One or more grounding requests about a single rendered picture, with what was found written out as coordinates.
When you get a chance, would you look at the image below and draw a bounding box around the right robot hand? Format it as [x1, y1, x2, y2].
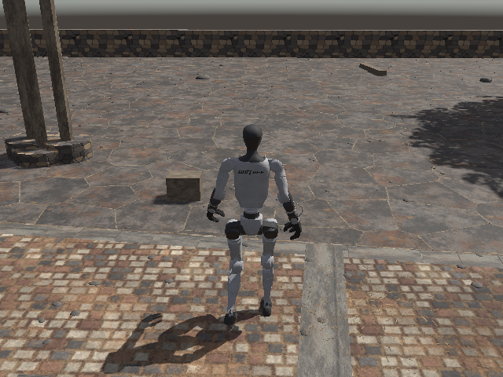
[284, 221, 302, 240]

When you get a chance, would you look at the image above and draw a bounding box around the robot left forearm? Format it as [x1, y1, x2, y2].
[207, 188, 221, 213]

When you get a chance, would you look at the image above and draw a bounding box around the robot left upper arm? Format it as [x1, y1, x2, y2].
[213, 158, 236, 200]

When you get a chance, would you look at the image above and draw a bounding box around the left robot shin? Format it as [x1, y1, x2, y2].
[227, 260, 241, 315]

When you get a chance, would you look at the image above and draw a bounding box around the robot right forearm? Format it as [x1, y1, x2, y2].
[283, 191, 299, 225]

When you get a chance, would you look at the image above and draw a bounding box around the right robot shin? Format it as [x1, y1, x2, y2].
[263, 256, 274, 306]

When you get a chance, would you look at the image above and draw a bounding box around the left robot hand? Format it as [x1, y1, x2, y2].
[207, 209, 225, 222]

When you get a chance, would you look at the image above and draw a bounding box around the robot right upper arm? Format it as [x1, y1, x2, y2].
[268, 159, 290, 203]

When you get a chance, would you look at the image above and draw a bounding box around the robot shin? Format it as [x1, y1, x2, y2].
[227, 260, 241, 315]
[263, 256, 274, 306]

